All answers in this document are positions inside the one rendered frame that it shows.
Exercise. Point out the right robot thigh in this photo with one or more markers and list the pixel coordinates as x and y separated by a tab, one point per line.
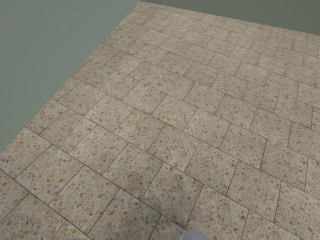
192	235

